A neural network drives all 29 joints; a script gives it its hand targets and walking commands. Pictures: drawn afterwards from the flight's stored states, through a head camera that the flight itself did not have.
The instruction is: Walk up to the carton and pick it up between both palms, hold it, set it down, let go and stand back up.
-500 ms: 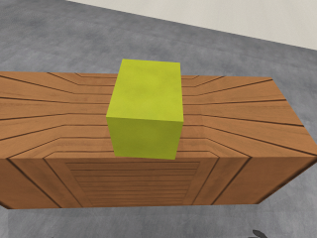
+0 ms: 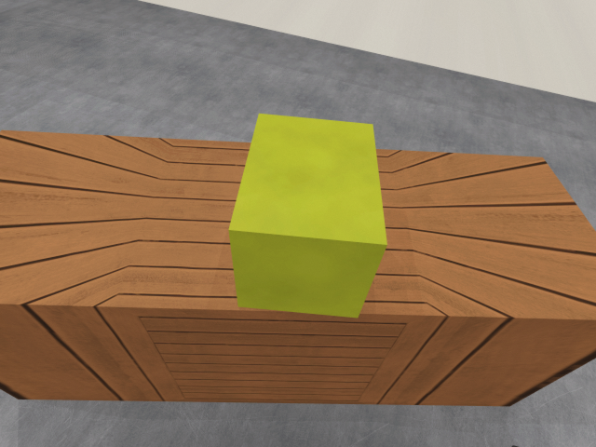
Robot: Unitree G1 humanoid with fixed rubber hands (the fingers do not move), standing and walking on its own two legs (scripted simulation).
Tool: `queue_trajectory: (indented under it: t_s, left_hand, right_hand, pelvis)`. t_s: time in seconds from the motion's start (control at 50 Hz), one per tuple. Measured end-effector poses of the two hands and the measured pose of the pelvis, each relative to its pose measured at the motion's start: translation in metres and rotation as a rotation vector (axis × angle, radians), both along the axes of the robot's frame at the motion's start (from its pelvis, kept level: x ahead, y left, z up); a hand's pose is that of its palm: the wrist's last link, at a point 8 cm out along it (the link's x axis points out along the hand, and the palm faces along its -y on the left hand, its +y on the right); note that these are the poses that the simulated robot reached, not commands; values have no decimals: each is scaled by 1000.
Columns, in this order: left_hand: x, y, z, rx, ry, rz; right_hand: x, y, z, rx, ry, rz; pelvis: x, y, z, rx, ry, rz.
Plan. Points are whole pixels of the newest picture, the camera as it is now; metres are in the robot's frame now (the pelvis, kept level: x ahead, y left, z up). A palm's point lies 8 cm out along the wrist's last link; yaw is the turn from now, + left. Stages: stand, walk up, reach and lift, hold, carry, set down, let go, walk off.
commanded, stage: walk up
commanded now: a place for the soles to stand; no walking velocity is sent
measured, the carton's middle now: (307, 213) +0.54 -0.02 -0.04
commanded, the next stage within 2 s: none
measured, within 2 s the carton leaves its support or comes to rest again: neither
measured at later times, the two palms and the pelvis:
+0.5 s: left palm (96, 423) +0.19 +0.29 -0.12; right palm out of the picture +0.12 -0.28 -0.11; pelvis +0.04 +0.01 +0.00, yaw -3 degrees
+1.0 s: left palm (94, 437) +0.16 +0.27 -0.10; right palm (521, 446) +0.15 -0.31 -0.08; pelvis +0.06 -0.01 +0.03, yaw -2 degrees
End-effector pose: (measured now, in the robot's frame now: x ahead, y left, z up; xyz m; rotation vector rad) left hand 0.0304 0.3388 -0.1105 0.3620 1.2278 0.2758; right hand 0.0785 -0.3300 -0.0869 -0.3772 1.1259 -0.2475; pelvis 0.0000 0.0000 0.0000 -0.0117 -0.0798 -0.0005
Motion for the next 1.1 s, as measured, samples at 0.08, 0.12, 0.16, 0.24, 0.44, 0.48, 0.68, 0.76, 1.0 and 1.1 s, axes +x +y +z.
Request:
queue_trajectory:
  t_s: [0.08, 0.12, 0.16, 0.24, 0.44, 0.48, 0.68, 0.76, 1.0, 1.1]
  left_hand:
    - [34, 8, -2, 3, -29, -33]
    - [52, 5, -2, -7, -49, -60]
    - [67, 1, -4, -23, -54, -85]
    - [91, -11, -12, -52, -40, -111]
    - [141, -45, -15, -112, -84, -134]
    - [151, -51, -11, -126, -96, -133]
    - [173, -59, 7, -136, -112, -120]
    - [170, -61, 11, -136, -105, -111]
    - [132, -66, 14, -130, -32, -60]
    - [116, -67, 16, -122, -7, -35]
  right_hand:
    - [1, 10, 4, -15, -12, -16]
    - [-2, 14, 6, -26, -5, -29]
    - [-3, 18, 6, -32, -2, -40]
    - [-1, 24, -2, -28, -5, -53]
    - [26, 43, -26, 46, 28, -71]
    - [33, 46, -23, 54, 32, -64]
    - [66, 31, 4, 28, -2, -55]
    - [73, 25, 11, 26, -9, -51]
    - [70, 22, 10, 57, 15, -33]
    - [65, 23, 5, 73, 30, -27]
  pelvis:
    - [10, 9, 0, 14, -7, -12]
    - [14, 11, 2, 18, -11, -17]
    - [19, 13, 2, 22, -13, -27]
    - [27, 15, -2, 26, -13, -46]
    - [39, 11, -4, 5, -6, -48]
    - [42, 10, 1, 1, 2, -51]
    - [52, 2, 20, 4, 17, -46]
    - [55, -1, 25, 7, 21, -45]
    - [57, -11, 31, 11, 33, -30]
    - [56, -15, 32, 12, 36, -24]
